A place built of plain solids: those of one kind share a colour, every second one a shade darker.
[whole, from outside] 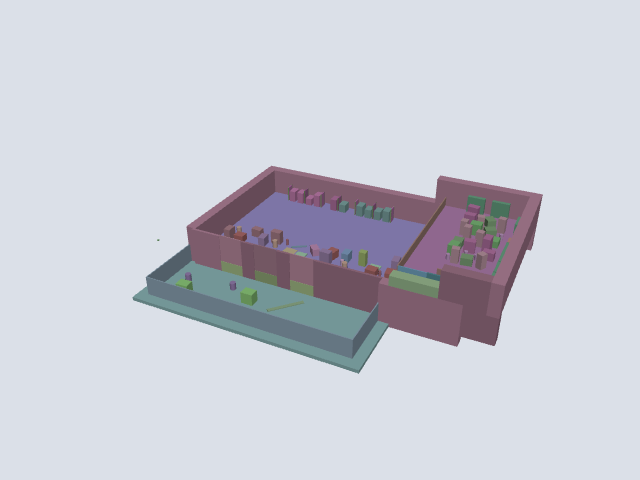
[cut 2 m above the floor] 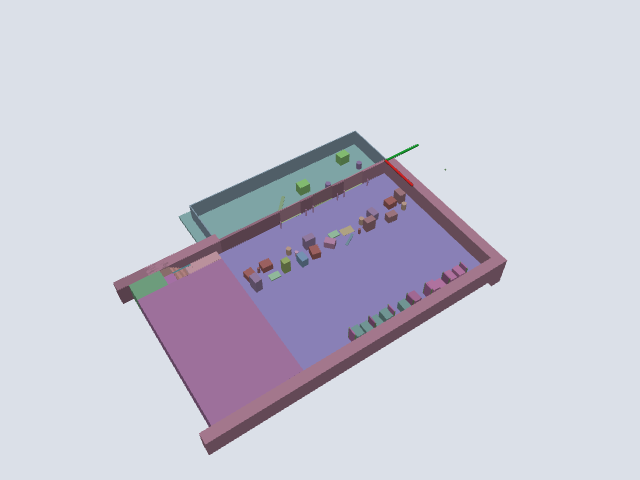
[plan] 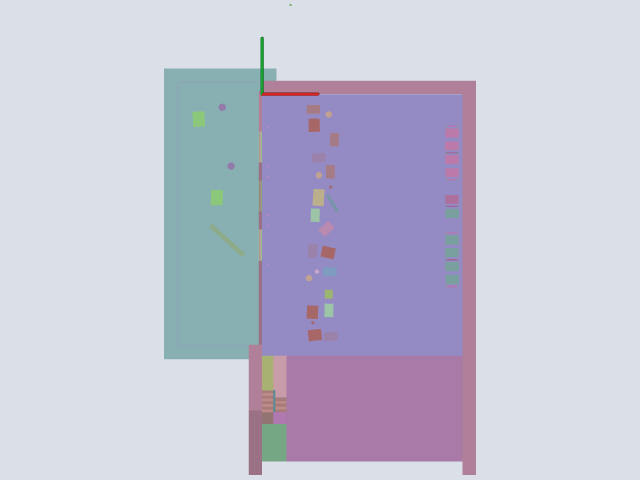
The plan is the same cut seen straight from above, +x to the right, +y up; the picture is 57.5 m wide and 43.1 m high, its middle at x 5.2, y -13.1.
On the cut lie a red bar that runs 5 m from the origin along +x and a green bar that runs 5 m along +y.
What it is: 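Into the block by a corridor 1.00 m broad, 9 risers of 0.210 m, a half turn on a landing, 6 more; up to a loft floor 3.15 m over the hall's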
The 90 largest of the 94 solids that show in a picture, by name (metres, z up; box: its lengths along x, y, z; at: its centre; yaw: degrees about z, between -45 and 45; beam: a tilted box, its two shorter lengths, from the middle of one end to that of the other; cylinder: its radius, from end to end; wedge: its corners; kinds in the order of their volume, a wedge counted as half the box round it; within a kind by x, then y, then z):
{
 "floor_hall_asphalt_1": {"box": [18.0, 23.5, 1.7], "at": [9.0, -11.75, -0.85]},
 "floor_loft_concrete_1": {"box": [15.81, 9.5, 3.55], "at": [10.09, -28.25, 1.38]},
 "wall_plaster_1": {"box": [1.2, 5.79, 6.75], "at": [-0.6, -31.3, 2.98]},
 "wall_plaster_2": {"box": [1.2, 8.31, 4.9], "at": [-0.6, -26.66, 0.75]},
 "wall_plaster_3": {"box": [0.3, 7.85, 4.9], "at": [-0.15, -18.88, 0.75]},
 "wall_plaster_4": {"box": [0.3, 1.6, 4.9], "at": [-0.15, -11.35, 0.75]},
 "wall_plaster_5": {"box": [0.3, 1.6, 4.9], "at": [-0.15, -6.95, 0.75]},
 "wall_plaster_6": {"box": [0.3, 3.65, 4.9], "at": [-0.15, -1.52, 0.75]},
 "wall_plaster_7": {"box": [20.4, 1.2, 3.6], "at": [9.0, -33.6, 4.55]},
 "wall_plaster_8": {"box": [19.2, 1.2, 4.9], "at": [9.6, 0.6, 0.75]},
 "wall_plaster_9": {"box": [1.2, 11.9, 6.75], "at": [18.6, -28.25, 2.98]},
 "wall_plaster_10": {"box": [1.2, 25.9, 3.6], "at": [18.6, -11.75, 1.4]},
 "yard_yard_asphalt_1": {"box": [10.1, 26.1, 0.4], "at": [-3.75, -10.75, -1.5]},
 "floor_lofte_concrete_1": {"box": [2.19, 3.39, 3.55], "at": [1.09, -31.3, 1.38]},
 "floor_lfland_concrete_1": {"box": [1.19, 3.07, 4.85], "at": [1.59, -25.04, 0.72]},
 "floor_lfland_concrete_2": {"box": [1.0, 0.65, 3.55], "at": [1.69, -26.89, 1.38]},
 "fence_metal_1": {"box": [0.12, 23.74, 2.6], "at": [-7.56, -10.75, -0.4]},
 "fence_metal_2": {"box": [7.62, 0.12, 2.6], "at": [-3.81, -22.56, -0.4]},
 "fence_metal_3": {"box": [7.74, 0.12, 2.6], "at": [-3.75, 1.06, -0.4]},
 "floor_lfin_asphalt_1": {"box": [1.0, 6.11, 1.7], "at": [0.5, -26.55, -0.85]},
 "wall_lfhigh_plaster_1": {"box": [1.2, 6.11, 1.15], "at": [-0.6, -26.55, 3.77]},
 "load_cartons_1": {"box": [0.8, 1.2, 0.97], "at": [7.97, -31.02, 3.63], "yaw": -1.9},
 "load_cartons_2": {"box": [0.8, 1.2, 1.36], "at": [8.66, -28.84, 3.83], "yaw": 6.6},
 "load_cartons_3": {"box": [1.2, 0.8, 1.73], "at": [9.46, -30.49, 4.02], "yaw": -3.0},
 "load_cartons_4": {"box": [0.8, 1.2, 1.36], "at": [14.54, -27.38, 3.83], "yaw": -1.8},
 "load_cartons_5": {"box": [0.8, 1.2, 1.69], "at": [15.92, -27.4, 3.99], "yaw": -7.9},
 "load_cartons_6": {"box": [1.2, 0.8, 1.53], "at": [17.04, -9.45, 0.76]},
 "cage_1": {"box": [0.72, 0.8, 1.68], "at": [5.96, -28.03, 3.99], "yaw": 4.1},
 "cage_2": {"box": [0.8, 0.72, 1.66], "at": [6.0, -30.7, 3.98], "yaw": -29.0},
 "cage_3": {"box": [0.72, 0.8, 1.73], "at": [10.32, -29.5, 4.01], "yaw": -6.6},
 "cage_4": {"box": [0.8, 0.72, 1.74], "at": [10.96, -28.0, 4.02], "yaw": -4.1},
 "cage_5": {"box": [0.8, 0.72, 1.73], "at": [12.12, -27.33, 4.01], "yaw": -1.4},
 "cage_6": {"box": [0.72, 0.8, 1.72], "at": [13.85, -28.73, 4.01], "yaw": 12.9},
 "cage_7": {"box": [0.72, 0.8, 1.74], "at": [14.32, -31.01, 4.02], "yaw": -5.7},
 "load_sacks_1": {"box": [1.22, 0.84, 1.15], "at": [17.04, -14.24, 0.58]},
 "load_sacks_2": {"box": [1.22, 0.84, 1.41], "at": [17.04, -13.1, 0.71]},
 "load_sacks_3": {"box": [1.22, 0.84, 1.16], "at": [17.07, -15.49, 0.58]},
 "load_sacks_4": {"box": [1.22, 0.84, 1.06], "at": [17.07, -10.7, 0.53]},
 "load_sacks_5": {"box": [1.22, 0.84, 1.46], "at": [17.08, -16.65, 0.73]},
 "load_bales_1": {"box": [1.2, 0.8, 1.45], "at": [17.03, -4.65, 0.73]},
 "load_bales_2": {"box": [1.2, 0.8, 0.91], "at": [17.04, -5.89, 0.45]},
 "load_bales_3": {"box": [1.2, 0.8, 1.43], "at": [17.06, -3.49, 0.71]},
 "load_bales_4": {"box": [1.2, 0.8, 1.58], "at": [17.07, -7.05, 0.79]},
 "floor_sill_concrete_1": {"box": [0.3, 2.8, 1.7], "at": [-0.15, -13.55, -0.85]},
 "floor_sill_concrete_2": {"box": [0.3, 2.8, 1.7], "at": [-0.15, -9.15, -0.85]},
 "floor_sill_concrete_3": {"box": [0.3, 2.8, 1.7], "at": [-0.15, -4.75, -0.85]},
 "load_cartons_hall_1": {"box": [0.8, 1.2, 1.53], "at": [4.54, -14.08, 0.76], "yaw": -3.3},
 "load_cartons_hall_2": {"box": [1.2, 0.8, 1.09], "at": [5.09, -5.71, 0.55], "yaw": 5.1},
 "load_cartons_hall_3": {"box": [1.2, 0.8, 1.7], "at": [6.15, -21.75, 0.85], "yaw": 5.3},
 "stillage_hall_1": {"box": [1.0, 1.2, 0.82], "at": [4.52, -19.59, 0.41], "yaw": -2.7},
 "stillage_hall_2": {"box": [1.0, 1.2, 0.83], "at": [4.68, -2.79, 0.41], "yaw": 1.5},
 "stillage_hall_3": {"box": [1.2, 1.0, 0.88], "at": [4.75, -21.64, 0.44], "yaw": 6.3},
 "stillage_hall_4": {"box": [1.2, 1.0, 0.91], "at": [5.94, -14.22, 0.46], "yaw": -12.4},
 "load_crate_1": {"box": [1.2, 1.0, 1.29], "at": [7.42, -27.48, 3.79], "yaw": -6.0},
 "load_crate_2": {"box": [1.2, 1.0, 0.76], "at": [11.1, -30.93, 3.53], "yaw": -0.4},
 "load_crate_3": {"box": [1.0, 1.2, 1.35], "at": [12.75, -28.52, 3.82], "yaw": -0.8},
 "stillage_1": {"box": [1.0, 1.2, 0.83], "at": [6.17, -29.21, 3.57], "yaw": 6.3},
 "stillage_2": {"box": [1.2, 1.0, 0.84], "at": [9.19, -27.48, 3.57], "yaw": -0.3},
 "stillage_3": {"box": [1.0, 1.2, 0.79], "at": [13.15, -30.0, 3.54], "yaw": 27.5},
 "stillage_4": {"box": [1.2, 1.0, 0.89], "at": [15.24, -29.51, 3.6], "yaw": 33.3},
 "shelf_1": {"box": [0.5, 2.0, 1.93], "at": [17.71, -30.07, 4.12]},
 "shelf_2": {"box": [0.5, 2.0, 1.98], "at": [17.71, -27.25, 4.14]},
 "bigbin_yard_1": {"box": [1.07, 1.37, 1.32], "at": [-5.68, -2.24, -0.64], "yaw": 3.3},
 "bigbin_yard_2": {"box": [1.07, 1.37, 1.32], "at": [-4.06, -9.3, -0.64], "yaw": -0.8},
 "load_bales_hall_1": {"box": [1.2, 0.8, 1.39], "at": [4.6, -1.37, 0.7], "yaw": -0.3},
 "load_bales_hall_2": {"box": [0.8, 1.2, 1.51], "at": [6.13, -6.97, 0.75], "yaw": -0.2},
 "load_bales_hall_3": {"box": [0.8, 1.2, 1.0], "at": [6.5, -4.1, 0.5], "yaw": -3.8},
 "shutter_metal_1": {"box": [0.12, 2.8, 3.3], "at": [-0.2, -13.55, 1.65]},
 "shutter_metal_2": {"box": [0.12, 2.8, 3.3], "at": [-0.2, -9.15, 1.65]},
 "shutter_metal_3": {"box": [0.12, 2.8, 3.3], "at": [-0.2, -4.75, 1.65]},
 "floor_1": {"box": [1.19, 1.04, 1.94], "at": [1.59, -29.09, 0.92]},
 "rail_loft_1": {"box": [17.0, 0.12, 1.1], "at": [9.5, -23.56, 3.7]},
 "floor_l1a_1": {"box": [1.0, 1.04, 1.94], "at": [0.5, -29.09, 0.92]},
 "wall_1": {"box": [0.19, 2.0, 4.3], "at": [1.09, -27.57, 2.1]},
 "pallets_hall_1": {"box": [1.2, 0.8, 1.1], "at": [6.09, -15.95, 0.55], "yaw": -0.1},
 "rack_web_1": {"box": [0.9, 0.12, 1.85], "at": [17.05, -17.27, 0.93]},
 "rack_web_2": {"box": [0.9, 0.12, 1.85], "at": [17.05, -14.88, 0.93]},
 "rack_web_3": {"box": [0.9, 0.12, 1.85], "at": [17.05, -10.07, 0.93]},
 "rack_web_4": {"box": [0.9, 0.12, 1.85], "at": [17.05, -7.67, 0.93]},
 "rack_web_5": {"box": [0.9, 0.12, 1.85], "at": [17.05, -5.28, 0.93]},
 "cage_hall_1": {"box": [0.72, 0.8, 1.71], "at": [5.98, -17.97, 0.86], "yaw": -0.3},
 "load_sacks_hall_1": {"box": [1.22, 0.84, 0.85], "at": [5.78, -12.1, 0.42], "yaw": 41.6},
 "step_1": {"box": [1.0, 0.31, 2.57], "at": [1.69, -27.92, 1.24]},
 "drum_hall_1": {"cylinder": 0.29, "from": [4.21, -16.52, 0.0], "to": [4.21, -16.52, 0.89]},
 "drum_hall_2": {"cylinder": 0.29, "from": [5.1, -7.29, 0.0], "to": [5.1, -7.29, 0.89]},
 "drum_hall_3": {"cylinder": 0.29, "from": [5.99, -1.82, 0.0], "to": [5.99, -1.82, 0.89]},
 "tyres_yard_1": {"cylinder": 0.33, "from": [-3.58, -1.18, -1.3], "to": [-3.58, -1.18, -0.41]},
 "tyres_yard_2": {"cylinder": 0.33, "from": [-2.78, -6.47, -1.3], "to": [-2.78, -6.47, -0.49]},
 "rail_lfland_1": {"box": [0.12, 3.02, 1.1], "at": [1.06, -25.07, 3.7]},
 "hump_yard_1": {"box": [4.0, 0.42, 0.12], "at": [-3.14, -13.14, -1.29], "yaw": -42.2}
}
